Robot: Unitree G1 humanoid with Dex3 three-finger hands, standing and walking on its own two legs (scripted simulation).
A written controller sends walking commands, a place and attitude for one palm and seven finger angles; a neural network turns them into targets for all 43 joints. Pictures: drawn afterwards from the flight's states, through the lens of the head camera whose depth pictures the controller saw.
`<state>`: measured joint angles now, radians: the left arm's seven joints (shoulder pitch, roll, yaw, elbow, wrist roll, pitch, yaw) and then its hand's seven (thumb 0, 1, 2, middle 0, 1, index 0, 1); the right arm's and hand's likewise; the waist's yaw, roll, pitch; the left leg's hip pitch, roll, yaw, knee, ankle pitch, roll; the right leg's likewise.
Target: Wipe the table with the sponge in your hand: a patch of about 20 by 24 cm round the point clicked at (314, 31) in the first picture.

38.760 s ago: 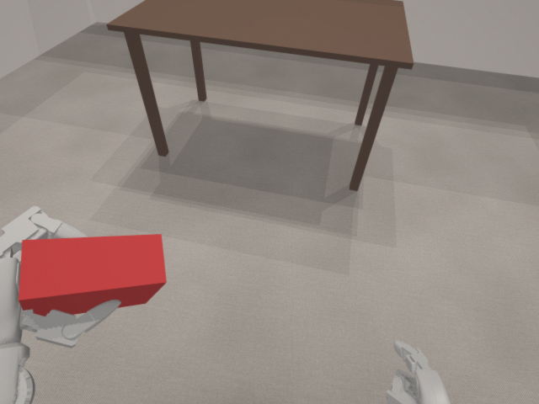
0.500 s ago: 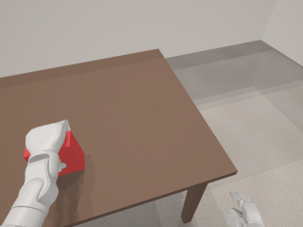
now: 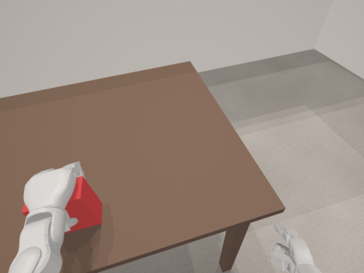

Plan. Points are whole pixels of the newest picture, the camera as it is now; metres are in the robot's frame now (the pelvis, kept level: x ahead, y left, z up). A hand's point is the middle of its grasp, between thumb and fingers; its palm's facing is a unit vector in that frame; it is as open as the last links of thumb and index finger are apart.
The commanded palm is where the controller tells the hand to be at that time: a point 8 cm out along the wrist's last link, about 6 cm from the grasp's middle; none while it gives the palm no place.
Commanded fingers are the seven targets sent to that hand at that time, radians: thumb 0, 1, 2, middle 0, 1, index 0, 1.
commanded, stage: wipe back along the first lane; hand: left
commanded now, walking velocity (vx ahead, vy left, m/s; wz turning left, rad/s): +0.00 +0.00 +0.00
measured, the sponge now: (71, 211) +0.23 +0.30 +0.00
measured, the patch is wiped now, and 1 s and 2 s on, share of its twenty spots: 0.95 0.95 0.95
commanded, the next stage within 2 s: lift the sponge slowly off the table in 0.04 s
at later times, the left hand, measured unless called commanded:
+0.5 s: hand (64, 212) +0.21 +0.28 +0.06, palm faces +0.00 -0.08 -1.00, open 9.8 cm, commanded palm +0.18 +0.26 +0.11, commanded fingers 0.00 0.10 1.30 -1.20 -1.60 -1.20 -1.60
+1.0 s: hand (66, 211) +0.20 +0.26 +0.08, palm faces +0.00 -0.09 -1.00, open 9.8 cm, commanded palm +0.18 +0.26 +0.14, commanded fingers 0.00 0.10 1.30 -1.20 -1.60 -1.20 -1.60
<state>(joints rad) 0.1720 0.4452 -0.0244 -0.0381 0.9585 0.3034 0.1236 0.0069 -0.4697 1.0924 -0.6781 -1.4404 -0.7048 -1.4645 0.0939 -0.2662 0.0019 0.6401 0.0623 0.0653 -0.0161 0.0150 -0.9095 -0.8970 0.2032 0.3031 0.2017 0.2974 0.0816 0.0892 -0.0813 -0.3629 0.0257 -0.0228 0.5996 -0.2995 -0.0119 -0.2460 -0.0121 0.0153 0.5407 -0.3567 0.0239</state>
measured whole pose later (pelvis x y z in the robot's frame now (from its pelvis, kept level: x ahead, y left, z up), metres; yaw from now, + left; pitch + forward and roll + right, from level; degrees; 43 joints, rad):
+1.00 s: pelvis -0.02 -0.02 +0.01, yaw +1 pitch -2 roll -1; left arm 0.15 0.45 -0.07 -0.08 0.94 0.29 0.05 -0.01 -0.51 1.08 -0.74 -1.37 -0.78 -1.37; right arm 0.04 -0.26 0.00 0.70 0.04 0.01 -0.06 0.02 -0.91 -0.90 0.20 0.30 0.19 0.29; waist 0.12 0.11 -0.01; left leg -0.24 0.04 -0.05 0.50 -0.23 -0.03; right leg -0.12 0.01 -0.01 0.47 -0.31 0.00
